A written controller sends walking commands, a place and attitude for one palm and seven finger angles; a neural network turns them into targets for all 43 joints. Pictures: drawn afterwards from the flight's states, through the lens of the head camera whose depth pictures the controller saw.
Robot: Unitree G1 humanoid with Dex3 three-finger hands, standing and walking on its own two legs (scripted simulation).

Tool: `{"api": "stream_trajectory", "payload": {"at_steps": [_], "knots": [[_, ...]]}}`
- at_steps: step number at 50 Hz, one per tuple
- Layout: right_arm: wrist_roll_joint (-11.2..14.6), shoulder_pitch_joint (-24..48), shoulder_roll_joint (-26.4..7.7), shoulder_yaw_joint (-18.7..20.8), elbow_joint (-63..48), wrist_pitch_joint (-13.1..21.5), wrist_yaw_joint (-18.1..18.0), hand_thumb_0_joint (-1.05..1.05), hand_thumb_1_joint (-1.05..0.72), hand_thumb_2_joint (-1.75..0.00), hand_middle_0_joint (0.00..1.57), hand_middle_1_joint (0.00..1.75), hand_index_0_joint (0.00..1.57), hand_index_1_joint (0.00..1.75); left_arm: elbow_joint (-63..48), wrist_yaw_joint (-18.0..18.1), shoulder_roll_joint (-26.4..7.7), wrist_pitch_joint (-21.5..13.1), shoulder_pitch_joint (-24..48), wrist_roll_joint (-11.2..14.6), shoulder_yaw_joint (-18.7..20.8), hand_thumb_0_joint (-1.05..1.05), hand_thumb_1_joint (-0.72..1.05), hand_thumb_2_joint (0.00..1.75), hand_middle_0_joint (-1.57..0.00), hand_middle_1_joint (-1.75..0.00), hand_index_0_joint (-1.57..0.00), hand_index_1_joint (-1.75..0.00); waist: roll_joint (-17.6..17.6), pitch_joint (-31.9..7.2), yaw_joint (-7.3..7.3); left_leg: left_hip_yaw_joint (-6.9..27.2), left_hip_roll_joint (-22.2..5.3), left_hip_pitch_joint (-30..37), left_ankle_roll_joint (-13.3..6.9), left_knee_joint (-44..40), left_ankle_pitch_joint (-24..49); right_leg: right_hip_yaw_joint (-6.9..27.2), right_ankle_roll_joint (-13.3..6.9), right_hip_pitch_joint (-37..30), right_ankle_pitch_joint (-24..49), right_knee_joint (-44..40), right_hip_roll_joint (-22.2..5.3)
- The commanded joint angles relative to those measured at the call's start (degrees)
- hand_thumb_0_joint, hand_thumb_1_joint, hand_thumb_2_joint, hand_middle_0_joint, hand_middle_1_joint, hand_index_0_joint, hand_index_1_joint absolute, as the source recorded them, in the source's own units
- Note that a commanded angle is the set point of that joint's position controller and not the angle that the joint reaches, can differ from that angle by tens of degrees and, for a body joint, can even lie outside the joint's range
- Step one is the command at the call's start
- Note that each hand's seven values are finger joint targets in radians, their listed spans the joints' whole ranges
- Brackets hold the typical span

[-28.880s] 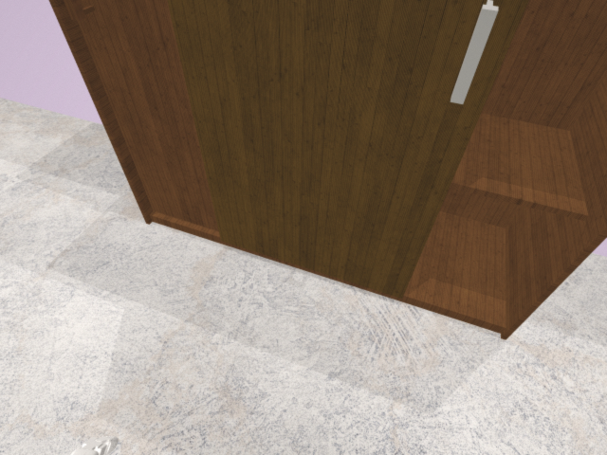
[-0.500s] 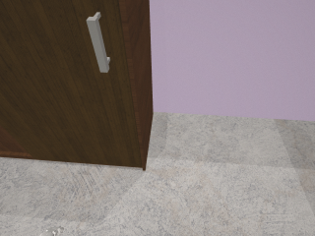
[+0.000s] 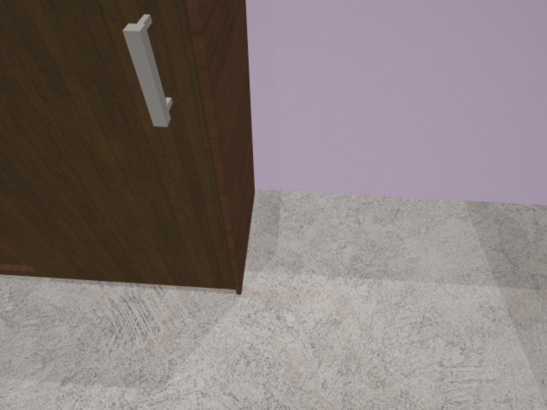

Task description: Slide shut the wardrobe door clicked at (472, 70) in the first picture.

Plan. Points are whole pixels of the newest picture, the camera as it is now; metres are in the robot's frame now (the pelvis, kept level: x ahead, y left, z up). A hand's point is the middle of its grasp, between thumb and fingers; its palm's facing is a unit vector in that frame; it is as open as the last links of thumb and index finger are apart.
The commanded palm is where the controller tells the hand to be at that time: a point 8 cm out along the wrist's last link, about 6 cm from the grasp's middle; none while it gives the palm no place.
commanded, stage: look to check the result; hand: left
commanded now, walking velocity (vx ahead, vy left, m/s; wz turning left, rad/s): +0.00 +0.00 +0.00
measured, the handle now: (154, 73) +0.60 +0.24 +0.18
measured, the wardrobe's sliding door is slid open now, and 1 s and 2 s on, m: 0.00 0.00 0.00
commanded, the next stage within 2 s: stand and wait in 0.34 s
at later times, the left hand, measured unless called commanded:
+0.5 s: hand out of the picture +0.09 +0.24 -0.15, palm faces -0.02 -0.94 -0.35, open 7.4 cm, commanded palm none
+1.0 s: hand out of the picture +0.07 +0.24 -0.16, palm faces -0.03 -0.94 -0.34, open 7.4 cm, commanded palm none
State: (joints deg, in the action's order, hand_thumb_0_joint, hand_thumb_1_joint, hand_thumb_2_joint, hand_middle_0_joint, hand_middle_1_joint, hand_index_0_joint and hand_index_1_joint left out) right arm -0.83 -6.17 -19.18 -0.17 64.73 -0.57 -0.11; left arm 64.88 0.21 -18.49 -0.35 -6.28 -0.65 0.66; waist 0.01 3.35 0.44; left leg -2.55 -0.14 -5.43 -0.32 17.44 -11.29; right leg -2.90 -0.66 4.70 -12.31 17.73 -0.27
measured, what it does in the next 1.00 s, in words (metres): stands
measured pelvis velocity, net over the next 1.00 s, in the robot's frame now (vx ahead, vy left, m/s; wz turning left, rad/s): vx -0.01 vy -0.01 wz -0.01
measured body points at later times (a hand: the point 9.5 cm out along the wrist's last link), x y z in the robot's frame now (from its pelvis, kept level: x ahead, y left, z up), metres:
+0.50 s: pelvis +0.00 -0.01 +0.00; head +0.01 -0.01 +0.45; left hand +0.09 +0.29 -0.13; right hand +0.08 -0.30 -0.14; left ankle -0.02 +0.11 -0.75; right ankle -0.03 -0.11 -0.75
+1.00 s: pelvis -0.01 -0.01 +0.00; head +0.01 -0.01 +0.45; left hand +0.07 +0.29 -0.13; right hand +0.06 -0.30 -0.14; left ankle -0.02 +0.11 -0.75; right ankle -0.03 -0.11 -0.75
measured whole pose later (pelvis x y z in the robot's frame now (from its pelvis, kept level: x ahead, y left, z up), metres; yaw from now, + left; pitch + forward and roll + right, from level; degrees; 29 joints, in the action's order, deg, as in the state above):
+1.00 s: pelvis -0.01 -0.01 +0.00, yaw -1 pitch -2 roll +0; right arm -0.7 -6.3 -19.0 -0.1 65.0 -0.5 0.0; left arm 65.2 0.2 -19.1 -0.7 -6.0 -0.6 0.7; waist -0.2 3.2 0.5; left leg -3.0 -1.1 -4.3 0.3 16.1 -10.1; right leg -2.5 -1.3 3.6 -10.7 15.9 0.7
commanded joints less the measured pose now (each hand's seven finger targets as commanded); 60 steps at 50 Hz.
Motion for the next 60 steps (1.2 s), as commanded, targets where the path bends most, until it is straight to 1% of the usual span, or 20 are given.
{"api": "stream_trajectory", "payload": {"at_steps": [1, 3, 6, 9, 11, 12, 18, 20, 25, 26, 31, 33, 36, 39, 45, 46, 48, 53, 58, 60], "knots": [[0.05, 2.32, -11.22, 1.8, -3.7, 1.56, -1.03, 0.0, -0.9, -0.9, 0.2, 0.3, 0.2, 0.3, -3.75, 0.77, -12.24, -1.75, 1.79, 0.01, 2.17, 0.0, 0.9, 0.9, -0.2, -0.3, -0.2, -0.3, 0.1, -7.54, -0.22, 6.04, -7.79, 3.35, -1.02, -0.76, 16.31, 5.78, -1.63, -1.78, 17.75, -1.7, -8.04], [-0.03, 2.07, -11.17, 1.89, -3.55, 1.55, -1.07, 0.0, -0.9, -0.9, 0.2, 0.3, 0.2, 0.3, -3.62, 0.82, -12.21, -1.73, 1.97, 0.05, 2.11, 0.0, 0.9, 0.9, -0.2, -0.3, -0.2, -0.3, -0.79, -7.42, -0.08, 5.84, -7.85, 3.55, -0.95, -0.71, 16.98, 5.78, -1.64, -1.78, 18.57, -1.52, -8.2], [0.07, 2.0, -11.02, 1.9, -3.55, 1.43, -1.05, 0.0, -0.9, -0.9, 0.2, 0.3, 0.2, 0.3, -3.6, 0.9, -12.24, -1.81, 1.52, -0.02, 2.22, 0.0, 0.9, 0.9, -0.2, -0.3, -0.2, -0.3, 0.14, -6.81, -0.21, 5.66, -7.83, 3.3, -0.92, -0.78, 16.01, 5.85, -1.64, -1.79, 18.8, -2.07, -8.1], [-0.06, 2.03, -10.98, 1.97, -3.4, 1.35, -0.99, 0.0, -0.9, -0.9, 0.2, 0.3, 0.2, 0.3, -3.54, 0.87, -12.25, -1.76, 2.23, 0.01, 2.1, 0.0, 0.9, 0.9, -0.2, -0.3, -0.2, -0.3, -0.4, -5.95, -0.02, 5.65, -7.87, 2.85, -0.79, -1.39, 14.3, 6.13, -1.63, -1.33, 17.37, -2.4, -8.13], [0.03, 2.06, -10.94, 1.96, -3.52, 1.37, -0.96, 0.0, -0.9, -0.9, 0.2, 0.3, 0.2, 0.3, -3.64, 0.9, -12.3, -1.85, 2.1, -0.05, 2.18, 0.0, 0.9, 0.9, -0.2, -0.3, -0.2, -0.3, 0.81, -5.92, -0.11, 5.76, -7.84, 2.93, -0.85, -1.47, 14.45, 6.16, -1.61, -1.37, 17.69, -2.46, -7.86], [-0.05, 2.32, -11.01, 2.03, -3.5, 1.35, -0.94, 0.0, -0.9, -0.9, 0.2, 0.3, 0.2, 0.3, -3.62, 0.9, -12.22, -1.8, 2.28, -0.01, 2.11, 0.0, 0.9, 0.9, -0.2, -0.3, -0.2, -0.3, -0.12, -5.34, -0.09, 5.67, -7.82, 2.9, -0.82, -1.51, 13.94, 6.27, -1.61, -0.89, 17.12, -2.68, -8.12], [-0.1, 2.22, -11.14, 2.05, -3.59, 1.44, -0.97, 0.0, -0.9, -0.9, 0.2, 0.3, 0.2, 0.3, -3.98, 0.96, -12.51, -1.97, 2.75, -0.01, 2.19, 0.0, 0.9, 0.9, -0.2, -0.3, -0.2, -0.3, 0.29, -6.39, 0.01, 5.57, -7.95, 3.37, -0.67, -1.44, 15.58, 6.18, -1.54, -1.88, 19.4, -2.24, -8.12], [-0.1, 2.74, -11.21, 2.09, -3.69, 1.42, -0.91, 0.0, -0.9, -0.9, 0.2, 0.3, 0.2, 0.3, -4.02, 0.89, -12.51, -1.9, 2.93, -0.05, 2.15, 0.0, 0.9, 0.9, -0.2, -0.3, -0.2, -0.3, -0.03, -5.32, 0.0, 5.6, -7.89, 3.14, -0.66, -1.76, 14.7, 6.34, -1.51, -1.09, 18.09, -2.63, -8.0], [-0.11, 2.78, -11.3, 1.98, -3.7, 1.49, -0.82, 0.0, -0.9, -0.9, 0.2, 0.3, 0.2, 0.3, -4.16, 0.79, -12.64, -1.94, 3.12, -0.05, 2.14, 0.0, 0.9, 0.9, -0.2, -0.3, -0.2, -0.3, -0.61, -5.43, -0.11, 5.71, -7.89, 2.92, -0.7, -2.19, 13.77, 6.69, -1.56, -1.33, 16.96, -2.96, -8.08], [-0.05, 2.64, -11.26, 2.02, -3.91, 1.51, -0.85, 0.0, -0.9, -0.9, 0.2, 0.3, 0.2, 0.3, -4.26, 0.83, -12.72, -2.03, 2.73, -0.12, 2.25, 0.0, 0.9, 0.9, -0.2, -0.3, -0.2, -0.3, 0.38, -6.02, -0.15, 5.72, -7.93, 3.37, -0.73, -1.88, 14.48, 6.51, -1.58, -1.61, 17.83, -2.86, -7.96], [-0.03, 2.67, -11.52, 1.95, -3.8, 1.51, -0.88, 0.0, -0.9, -0.9, 0.2, 0.3, 0.2, 0.3, -4.21, 0.74, -12.74, -1.91, 2.92, -0.09, 2.23, 0.0, 0.9, 0.9, -0.2, -0.3, -0.2, -0.3, 0.05, -5.19, -0.16, 5.62, -8.05, 3.06, -0.7, -2.39, 13.12, 6.71, -1.6, -1.14, 16.06, -3.27, -7.87], [-0.1, 2.82, -11.55, 1.94, -3.68, 1.52, -0.86, 0.0, -0.9, -0.9, 0.2, 0.3, 0.2, 0.3, -4.04, 0.68, -12.78, -1.8, 3.24, -0.04, 2.19, 0.0, 0.9, 0.9, -0.2, -0.3, -0.2, -0.3, -0.87, -4.71, -0.13, 5.83, -7.92, 2.74, -0.66, -2.66, 12.31, 6.95, -1.61, -0.78, 14.76, -3.43, -7.94], [0.01, 2.64, -11.47, 1.88, -3.61, 1.47, -0.83, 0.0, -0.9, -0.9, 0.2, 0.3, 0.2, 0.3, -3.98, 0.67, -12.84, -1.93, 2.77, -0.09, 2.2, 0.0, 0.9, 0.9, -0.2, -0.3, -0.2, -0.3, 0.31, -5.16, -0.19, 5.81, -7.96, 2.95, -0.74, -2.61, 11.81, 6.85, -1.59, -1.03, 14.66, -3.81, -7.88], [-0.03, 2.42, -11.55, 1.93, -3.46, 1.48, -0.85, 0.0, -0.9, -0.9, 0.2, 0.3, 0.2, 0.3, -3.7, 0.67, -12.9, -1.96, 2.82, -0.01, 2.11, 0.0, 0.9, 0.9, -0.2, -0.3, -0.2, -0.3, 0.07, -5.92, -0.03, 5.83, -7.96, 3.35, -0.73, -2.48, 12.04, 7.05, -1.6, -1.25, 15.36, -3.69, -8.06], [-0.02, 2.56, -11.55, 1.94, -3.14, 1.45, -0.86, 0.0, -0.9, -0.9, 0.2, 0.3, 0.2, 0.3, -3.5, 0.65, -12.81, -1.81, 2.83, 0.03, 2.04, 0.0, 0.9, 0.9, -0.2, -0.3, -0.2, -0.3, -0.71, -4.46, -0.03, 5.83, -8.0, 2.71, -0.67, -2.93, 11.2, 6.98, -1.61, -0.48, 13.86, -4.0, -7.95], [0.03, 2.41, -11.51, 1.98, -3.24, 1.48, -0.87, 0.0, -0.9, -0.9, 0.2, 0.3, 0.2, 0.3, -3.55, 0.66, -12.78, -1.9, 2.37, -0.06, 2.15, 0.0, 0.9, 0.9, -0.2, -0.3, -0.2, -0.3, -0.02, -5.15, -0.1, 5.79, -8.04, 3.12, -0.74, -2.68, 11.59, 6.96, -1.62, -0.76, 14.29, -4.02, -7.89], [0.02, 2.53, -11.51, 1.94, -3.03, 1.47, -0.87, 0.0, -0.9, -0.9, 0.2, 0.3, 0.2, 0.3, -3.43, 0.65, -12.82, -1.81, 2.9, 0.02, 2.09, 0.0, 0.9, 0.9, -0.2, -0.3, -0.2, -0.3, -1.0, -4.6, -0.04, 5.88, -8.03, 2.68, -0.64, -2.99, 10.92, 7.09, -1.56, -0.57, 13.4, -4.02, -7.9], [0.02, 2.68, -11.46, 1.97, -2.97, 1.45, -0.79, 0.0, -0.9, -0.9, 0.2, 0.3, 0.2, 0.3, -3.29, 0.62, -12.85, -1.79, 2.98, -0.02, 2.01, 0.0, 0.9, 0.9, -0.2, -0.3, -0.2, -0.3, -0.13, -4.03, -0.05, 6.05, -8.02, 2.45, -0.74, -3.27, 10.07, 6.98, -1.49, 0.03, 11.98, -4.37, -7.85], [-0.01, 2.66, -11.55, 2.02, -3.03, 1.57, -0.78, 0.0, -0.9, -0.9, 0.2, 0.3, 0.2, 0.3, -3.36, 0.61, -12.72, -1.84, 2.86, -0.05, 2.02, 0.0, 0.9, 0.9, -0.2, -0.3, -0.2, -0.3, -0.97, -4.89, -0.1, 6.11, -8.04, 2.68, -0.81, -3.19, 10.7, 6.99, -1.49, -0.4, 12.34, -4.14, -8.03], [-0.01, 2.67, -11.68, 2.01, -3.06, 1.65, -0.82, 0.0, -0.9, -0.9, 0.2, 0.3, 0.2, 0.3, -3.31, 0.63, -12.79, -1.88, 3.03, -0.02, 2.01, 0.0, 0.9, 0.9, -0.2, -0.3, -0.2, -0.3, -0.16, -5.68, -0.05, 6.33, -8.11, 3.02, -0.8, -3.0, 12.2, 6.8, -1.51, -0.93, 13.79, -3.67, -7.97]]}}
